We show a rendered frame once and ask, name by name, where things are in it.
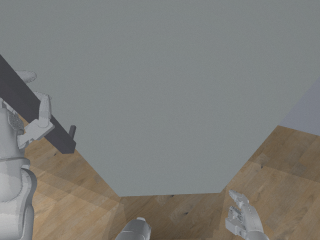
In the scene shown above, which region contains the handle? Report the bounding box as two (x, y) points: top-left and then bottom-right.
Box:
(0, 54), (77, 154)

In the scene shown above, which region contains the robot left thigh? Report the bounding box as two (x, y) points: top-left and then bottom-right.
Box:
(115, 219), (152, 240)

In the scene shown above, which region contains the robot right forearm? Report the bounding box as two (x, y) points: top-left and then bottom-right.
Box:
(245, 230), (270, 240)

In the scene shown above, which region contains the left robot hand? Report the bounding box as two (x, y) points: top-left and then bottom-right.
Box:
(0, 70), (55, 160)

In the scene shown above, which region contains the right robot hand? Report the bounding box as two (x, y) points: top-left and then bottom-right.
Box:
(225, 189), (264, 239)

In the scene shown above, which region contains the robot left forearm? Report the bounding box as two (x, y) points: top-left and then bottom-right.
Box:
(0, 157), (38, 240)

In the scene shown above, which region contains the robot left shin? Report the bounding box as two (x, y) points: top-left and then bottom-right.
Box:
(137, 217), (146, 222)

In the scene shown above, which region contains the fridge door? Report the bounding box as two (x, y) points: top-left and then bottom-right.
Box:
(0, 0), (320, 197)

